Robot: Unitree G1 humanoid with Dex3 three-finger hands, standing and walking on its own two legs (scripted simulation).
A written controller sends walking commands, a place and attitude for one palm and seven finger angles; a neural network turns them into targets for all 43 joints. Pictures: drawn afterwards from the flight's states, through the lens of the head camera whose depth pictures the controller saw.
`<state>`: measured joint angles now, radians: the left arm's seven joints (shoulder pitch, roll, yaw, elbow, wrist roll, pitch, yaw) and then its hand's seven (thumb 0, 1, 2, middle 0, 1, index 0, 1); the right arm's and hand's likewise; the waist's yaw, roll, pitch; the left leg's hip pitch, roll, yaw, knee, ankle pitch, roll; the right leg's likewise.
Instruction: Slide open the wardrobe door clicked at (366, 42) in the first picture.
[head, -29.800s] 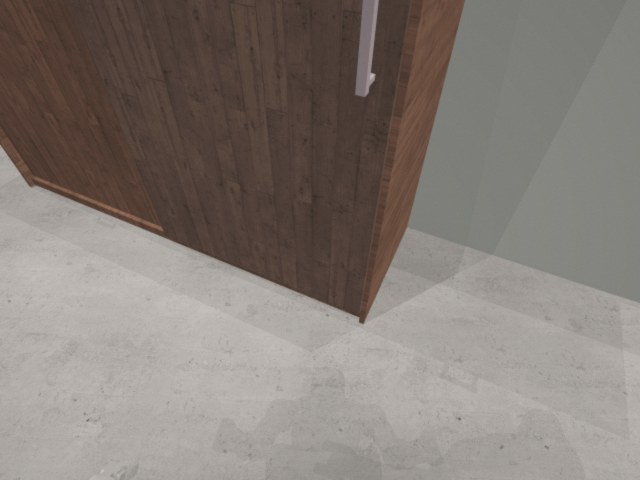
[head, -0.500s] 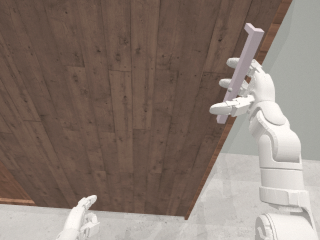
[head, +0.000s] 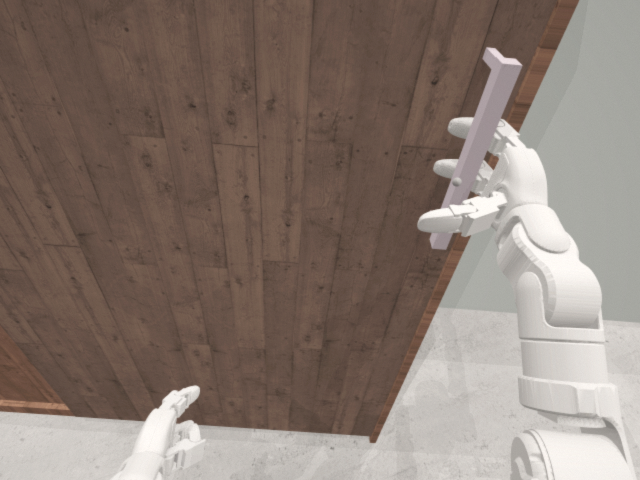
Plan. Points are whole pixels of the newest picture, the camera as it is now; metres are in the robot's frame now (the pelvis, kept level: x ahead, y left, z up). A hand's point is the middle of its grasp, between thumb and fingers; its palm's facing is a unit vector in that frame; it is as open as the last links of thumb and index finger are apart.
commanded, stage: grip the handle and tug to test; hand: right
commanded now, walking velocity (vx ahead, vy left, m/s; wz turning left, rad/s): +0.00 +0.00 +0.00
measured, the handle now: (462, 159) +0.44 -0.14 +0.24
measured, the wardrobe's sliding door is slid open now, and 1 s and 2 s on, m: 0.00 0.00 0.00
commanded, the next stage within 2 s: tug the door sideways, standing still in 1.50 s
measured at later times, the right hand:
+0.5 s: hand (456, 182) +0.37 -0.12 +0.25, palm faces +0.02 +1.00 -0.02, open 10.5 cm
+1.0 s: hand (455, 181) +0.37 -0.12 +0.25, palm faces +0.02 +1.00 -0.03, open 6.0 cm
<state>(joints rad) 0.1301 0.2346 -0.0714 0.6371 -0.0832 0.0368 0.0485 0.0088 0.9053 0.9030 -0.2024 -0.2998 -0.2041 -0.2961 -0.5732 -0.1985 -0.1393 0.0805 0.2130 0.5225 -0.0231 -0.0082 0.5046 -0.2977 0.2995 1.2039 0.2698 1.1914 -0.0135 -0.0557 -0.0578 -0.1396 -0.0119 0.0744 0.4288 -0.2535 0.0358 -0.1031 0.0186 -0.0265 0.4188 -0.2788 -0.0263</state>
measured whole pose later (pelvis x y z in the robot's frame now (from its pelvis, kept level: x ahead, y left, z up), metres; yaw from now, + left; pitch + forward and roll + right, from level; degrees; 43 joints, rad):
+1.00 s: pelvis +0.02 +0.00 +0.00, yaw +0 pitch -1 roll +0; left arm 0.12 0.24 -0.07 0.62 -0.08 0.07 0.03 0.01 0.91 0.90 -0.20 -0.30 -0.20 -0.30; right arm -0.50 -0.18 -0.14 -0.06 0.20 0.57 -0.04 0.01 -0.75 -0.81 0.36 1.36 0.28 1.30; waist -0.02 -0.07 -0.07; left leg -0.14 -0.01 0.08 0.44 -0.28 0.03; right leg -0.10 0.02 -0.02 0.42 -0.30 -0.03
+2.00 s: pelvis +0.05 -0.01 +0.00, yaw -4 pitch +1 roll +1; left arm 0.08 0.23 -0.05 0.62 -0.06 0.05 0.00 0.01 0.91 0.90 -0.20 -0.30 -0.20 -0.30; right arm -0.42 -0.09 -0.03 -0.27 0.15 0.64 -0.08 0.00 -0.75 -0.83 0.40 1.39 0.29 1.38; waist -0.06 -0.08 -0.08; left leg -0.15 0.00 0.10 0.50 -0.27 0.03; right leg -0.13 0.04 0.06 0.47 -0.29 -0.02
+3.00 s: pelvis +0.07 +0.17 +0.00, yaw -4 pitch -4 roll +5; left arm 0.02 0.17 0.03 0.54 -0.04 0.01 -0.07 0.01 0.91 0.90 -0.20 -0.30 -0.20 -0.30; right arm -0.45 -0.18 -0.04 -0.24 0.05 -0.03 -0.12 -0.02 -0.75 -0.81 0.46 1.41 0.25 1.23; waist -0.16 -0.05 0.25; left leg -0.53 0.02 0.02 1.31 -0.47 -0.02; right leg -0.18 -0.20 -0.02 0.52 -0.27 0.06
